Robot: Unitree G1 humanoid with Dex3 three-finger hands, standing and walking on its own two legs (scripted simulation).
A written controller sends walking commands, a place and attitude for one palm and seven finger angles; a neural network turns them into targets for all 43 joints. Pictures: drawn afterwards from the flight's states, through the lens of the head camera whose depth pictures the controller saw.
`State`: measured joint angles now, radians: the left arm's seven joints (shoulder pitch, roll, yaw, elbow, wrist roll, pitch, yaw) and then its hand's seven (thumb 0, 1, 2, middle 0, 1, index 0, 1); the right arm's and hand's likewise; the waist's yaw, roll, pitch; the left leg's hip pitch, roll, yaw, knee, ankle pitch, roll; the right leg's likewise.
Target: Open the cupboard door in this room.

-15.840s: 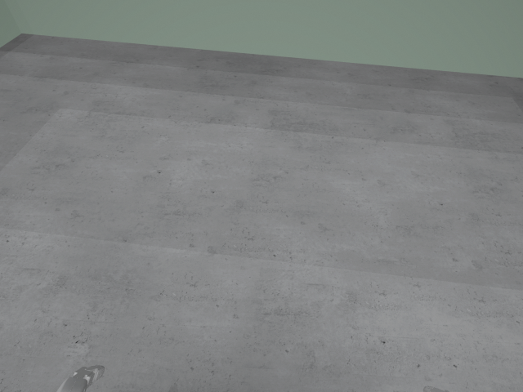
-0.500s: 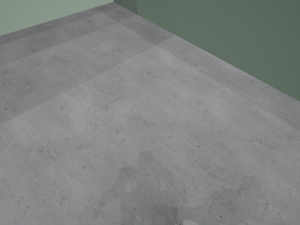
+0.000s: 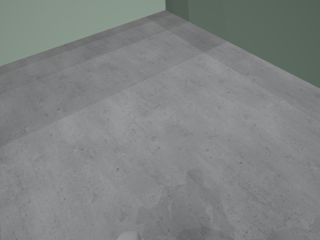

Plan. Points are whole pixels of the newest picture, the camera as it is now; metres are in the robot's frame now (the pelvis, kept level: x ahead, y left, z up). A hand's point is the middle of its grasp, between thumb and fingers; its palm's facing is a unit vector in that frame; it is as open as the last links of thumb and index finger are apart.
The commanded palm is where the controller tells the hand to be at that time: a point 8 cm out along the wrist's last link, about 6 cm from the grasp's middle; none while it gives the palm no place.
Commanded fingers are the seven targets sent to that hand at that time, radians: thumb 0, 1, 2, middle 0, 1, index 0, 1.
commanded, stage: turn or walk to find it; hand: left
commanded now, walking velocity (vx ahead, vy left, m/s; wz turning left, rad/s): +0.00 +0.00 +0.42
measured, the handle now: out of the picture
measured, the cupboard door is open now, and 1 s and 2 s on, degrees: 0 0 0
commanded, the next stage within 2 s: none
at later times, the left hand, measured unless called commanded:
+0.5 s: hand out of the picture -0.03 +0.29 -0.18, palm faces +0.26 -0.94 -0.23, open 7.4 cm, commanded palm none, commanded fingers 0.00 0.90 0.90 -0.20 -0.30 -0.20 -0.30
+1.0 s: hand out of the picture -0.02 +0.20 -0.14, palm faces +0.39 -0.88 -0.28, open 7.3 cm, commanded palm none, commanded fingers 0.00 0.90 0.90 -0.20 -0.30 -0.20 -0.30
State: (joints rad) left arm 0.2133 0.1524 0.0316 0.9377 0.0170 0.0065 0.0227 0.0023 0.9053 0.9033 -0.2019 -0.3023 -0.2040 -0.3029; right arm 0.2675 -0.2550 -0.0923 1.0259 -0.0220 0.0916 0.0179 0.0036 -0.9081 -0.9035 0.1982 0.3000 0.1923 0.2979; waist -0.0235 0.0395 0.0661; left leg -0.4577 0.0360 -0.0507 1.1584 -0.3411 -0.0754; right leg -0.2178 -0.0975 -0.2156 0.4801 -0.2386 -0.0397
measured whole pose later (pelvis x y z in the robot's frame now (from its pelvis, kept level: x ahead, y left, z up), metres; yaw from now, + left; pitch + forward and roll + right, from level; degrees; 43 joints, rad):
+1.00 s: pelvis -0.03 -0.01 +0.00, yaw +24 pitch -1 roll +3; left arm 0.17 0.15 0.03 0.94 0.01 0.01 0.02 0.00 0.91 0.90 -0.20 -0.30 -0.20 -0.30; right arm 0.26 -0.26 -0.10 1.01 -0.02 0.08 0.01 0.00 -0.91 -0.90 0.20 0.30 0.19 0.30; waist -0.04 0.05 0.07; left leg -0.48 -0.01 -0.06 1.17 -0.36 -0.06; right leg -0.20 -0.07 -0.14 0.48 -0.26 -0.05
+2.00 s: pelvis -0.06 -0.04 +0.00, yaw +49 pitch -1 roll +3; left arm 0.14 0.16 0.03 0.92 0.01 0.00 0.02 0.00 0.91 0.90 -0.20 -0.30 -0.20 -0.30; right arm 0.26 -0.24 -0.09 1.01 -0.02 0.08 0.01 0.00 -0.91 -0.90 0.20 0.30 0.19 0.30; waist -0.05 0.05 0.07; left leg -0.47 -0.05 -0.07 1.05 -0.44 -0.04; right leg -0.22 -0.06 -0.11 0.53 -0.30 -0.04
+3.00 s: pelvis -0.09 -0.07 -0.01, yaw +72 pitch +1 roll +1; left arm 0.09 0.20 0.05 0.92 0.00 0.03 0.02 0.00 0.91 0.90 -0.20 -0.30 -0.20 -0.30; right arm 0.27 -0.20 -0.06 1.00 -0.02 0.05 0.00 0.00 -0.90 -0.90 0.20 0.30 0.20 0.30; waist -0.05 0.02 0.07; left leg -0.32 -0.07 -0.11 0.49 -0.18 0.00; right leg -0.27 -0.03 -0.03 0.59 -0.34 0.06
